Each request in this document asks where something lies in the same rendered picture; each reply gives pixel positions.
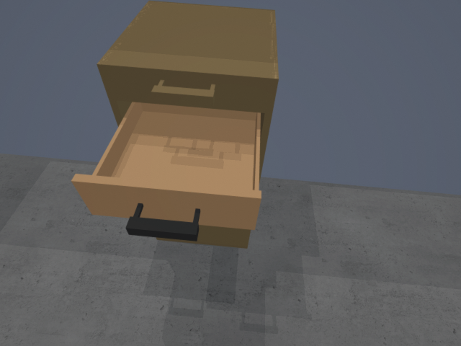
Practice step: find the cabinet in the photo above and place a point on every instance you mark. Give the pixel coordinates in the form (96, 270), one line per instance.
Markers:
(232, 50)

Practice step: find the handle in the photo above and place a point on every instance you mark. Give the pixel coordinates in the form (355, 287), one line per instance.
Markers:
(163, 228)
(183, 96)

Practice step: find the drawer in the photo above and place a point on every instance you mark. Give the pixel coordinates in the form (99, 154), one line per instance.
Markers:
(174, 159)

